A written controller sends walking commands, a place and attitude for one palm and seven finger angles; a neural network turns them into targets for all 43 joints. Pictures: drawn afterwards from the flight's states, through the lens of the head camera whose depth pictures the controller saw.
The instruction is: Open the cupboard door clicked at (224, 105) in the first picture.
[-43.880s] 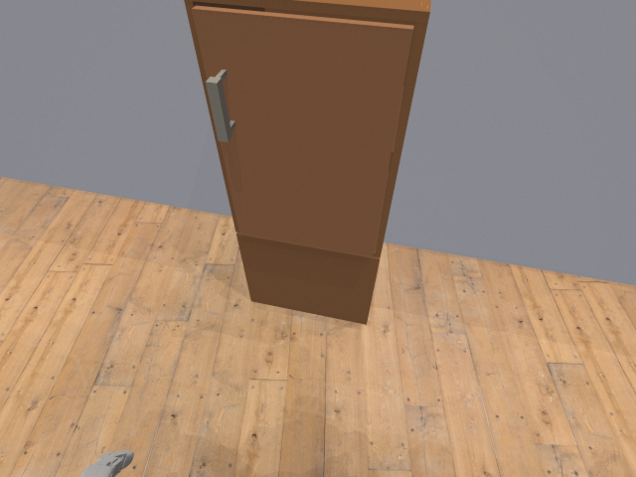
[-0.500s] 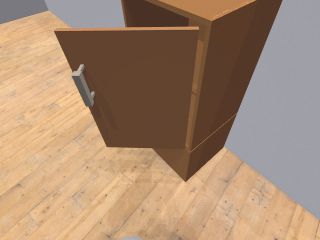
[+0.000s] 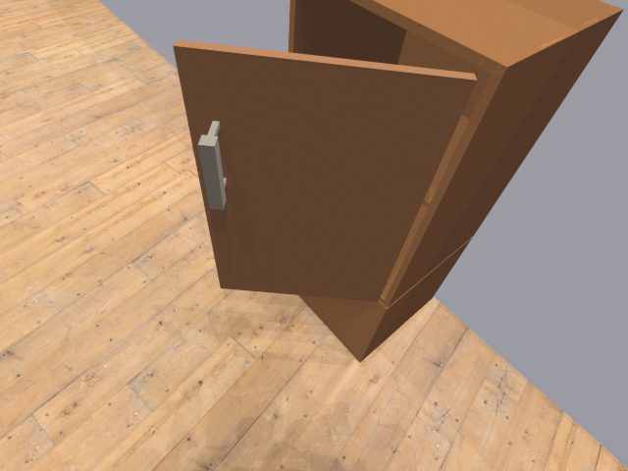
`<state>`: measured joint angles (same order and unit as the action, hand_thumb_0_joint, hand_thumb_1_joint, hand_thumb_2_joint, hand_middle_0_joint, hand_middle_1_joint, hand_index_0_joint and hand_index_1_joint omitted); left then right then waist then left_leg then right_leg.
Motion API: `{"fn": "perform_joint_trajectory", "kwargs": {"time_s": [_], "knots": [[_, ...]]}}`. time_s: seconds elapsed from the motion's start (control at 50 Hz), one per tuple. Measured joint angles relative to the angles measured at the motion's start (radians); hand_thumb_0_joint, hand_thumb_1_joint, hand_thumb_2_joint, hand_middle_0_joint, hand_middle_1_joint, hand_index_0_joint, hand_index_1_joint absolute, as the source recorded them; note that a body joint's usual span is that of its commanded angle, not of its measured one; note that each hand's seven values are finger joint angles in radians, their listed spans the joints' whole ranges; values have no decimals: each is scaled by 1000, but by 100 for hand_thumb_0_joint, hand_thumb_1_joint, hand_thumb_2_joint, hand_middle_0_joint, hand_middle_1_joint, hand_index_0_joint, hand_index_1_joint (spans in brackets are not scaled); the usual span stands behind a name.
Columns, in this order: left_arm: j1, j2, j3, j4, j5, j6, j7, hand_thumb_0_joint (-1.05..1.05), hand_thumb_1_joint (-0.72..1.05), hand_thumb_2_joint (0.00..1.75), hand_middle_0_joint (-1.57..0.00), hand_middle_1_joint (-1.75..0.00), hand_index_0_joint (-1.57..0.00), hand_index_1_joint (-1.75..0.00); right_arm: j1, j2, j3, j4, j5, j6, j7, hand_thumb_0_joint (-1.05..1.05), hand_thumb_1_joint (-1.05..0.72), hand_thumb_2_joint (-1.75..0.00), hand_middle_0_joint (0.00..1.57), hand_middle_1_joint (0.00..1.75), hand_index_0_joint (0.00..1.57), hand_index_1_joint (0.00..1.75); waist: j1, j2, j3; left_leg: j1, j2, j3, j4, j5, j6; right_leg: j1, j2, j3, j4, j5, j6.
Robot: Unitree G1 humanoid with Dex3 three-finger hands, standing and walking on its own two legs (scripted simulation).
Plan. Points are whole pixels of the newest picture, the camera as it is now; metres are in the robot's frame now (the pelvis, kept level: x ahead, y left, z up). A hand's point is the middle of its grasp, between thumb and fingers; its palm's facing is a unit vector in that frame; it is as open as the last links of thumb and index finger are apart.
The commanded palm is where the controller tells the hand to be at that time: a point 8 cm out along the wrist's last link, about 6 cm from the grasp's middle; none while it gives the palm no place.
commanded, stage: come to a stop and stand still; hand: left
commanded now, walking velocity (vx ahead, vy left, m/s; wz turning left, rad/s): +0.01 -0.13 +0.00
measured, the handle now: (216, 166) +0.52 +0.20 +0.07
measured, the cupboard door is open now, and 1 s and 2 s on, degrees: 47 47 47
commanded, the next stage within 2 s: look again from close up in 0.62 s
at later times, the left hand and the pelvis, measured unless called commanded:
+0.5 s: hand out of the picture -0.02 +0.10 -0.16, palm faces +0.08 -0.98 -0.21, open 7.3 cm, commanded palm none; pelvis -0.03 -0.06 +0.01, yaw +1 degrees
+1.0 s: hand out of the picture -0.01 +0.20 -0.18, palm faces +0.08 -0.96 -0.26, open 7.4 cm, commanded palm none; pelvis -0.02 +0.00 -0.01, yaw +0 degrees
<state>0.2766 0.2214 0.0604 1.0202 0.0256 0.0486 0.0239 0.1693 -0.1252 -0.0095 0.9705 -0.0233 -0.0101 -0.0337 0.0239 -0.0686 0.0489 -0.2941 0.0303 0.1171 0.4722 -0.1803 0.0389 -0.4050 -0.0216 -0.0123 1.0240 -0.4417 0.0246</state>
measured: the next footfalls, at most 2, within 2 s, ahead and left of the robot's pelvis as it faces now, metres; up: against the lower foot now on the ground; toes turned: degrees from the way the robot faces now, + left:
right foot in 0.26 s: -0.02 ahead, -0.14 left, +0.00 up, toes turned -4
left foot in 0.74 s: +0.02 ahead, +0.08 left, +0.00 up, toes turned +4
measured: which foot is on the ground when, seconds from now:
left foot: down 0.00-0.28, up 0.30-0.72, down 0.74-1.00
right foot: up 0.00-0.24, down 0.26-1.00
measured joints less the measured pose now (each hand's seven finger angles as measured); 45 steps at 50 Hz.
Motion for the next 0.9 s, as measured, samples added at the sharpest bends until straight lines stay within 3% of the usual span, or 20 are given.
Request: {"fn": "perform_joint_trajectory", "kwargs": {"time_s": [0.12,0.24,0.28,0.34,0.44,0.56,0.68,0.74,0.9], "knots": [[-35,-30,0,-19,3,19,-14,1,91,90,-20,-30,-19,-29,25,-18,-14,19,-9,6,0,0,-93,-90,21,30,21,30,-30,29,-6,-6,19,8,-39,39,-5,34,6,-15,-75,-19,5],[-65,-47,-5,-28,-2,0,-15,1,92,90,-20,-30,-19,-29,92,-42,-36,56,-14,22,10,0,-92,-90,20,30,21,30,-63,59,-15,-30,29,-5,-32,65,-33,165,2,-36,-378,3,-21],[-61,-51,-9,-25,-1,-20,-9,1,92,90,-20,-30,-19,-29,120,-48,-41,78,-8,32,13,1,-92,-90,20,30,21,30,-61,66,-21,-48,30,-11,12,34,-47,220,4,-44,-502,96,-39],[-30,-64,-21,-14,1,-33,1,0,93,90,-20,-30,-20,-30,164,-53,-40,114,-4,59,23,1,-92,-90,20,30,20,30,-56,90,-45,-73,25,-52,123,-147,-50,254,18,-68,-533,123,-67],[30,-82,-32,10,-7,-58,2,1,92,90,-20,-30,-20,-30,193,-44,-32,143,-4,52,35,1,-92,-90,20,30,20,30,-37,90,-55,-100,16,-68,300,-115,-60,311,32,-72,-634,167,-87],[67,-114,-35,33,-5,-65,2,1,91,90,-20,-30,-20,-30,166,-31,-27,134,2,51,33,1,-91,-90,20,30,20,30,-12,79,-18,-93,10,-60,333,-146,-79,302,36,-78,-645,172,-96],[99,-119,-31,64,-1,-62,10,1,91,90,-20,-30,-20,-30,80,-26,-24,106,14,45,20,1,-92,-90,20,30,20,30,24,47,13,-16,-11,-51,167,-158,-78,268,17,-64,-581,137,-82],[115,-114,-44,80,-3,-55,10,1,90,90,-20,-30,-20,-30,47,-43,-20,77,12,27,17,1,-93,-90,20,30,20,30,16,62,16,62,-5,-62,23,-56,-54,253,26,-75,-517,94,-65],[101,-51,-42,15,5,-69,33,1,90,90,-20,-30,-20,-30,-9,-56,-25,-24,6,-2,13,1,-92,-90,20,30,20,30,12,61,-36,26,-42,-48,110,-132,1,232,-15,-62,-463,60,-20]]}}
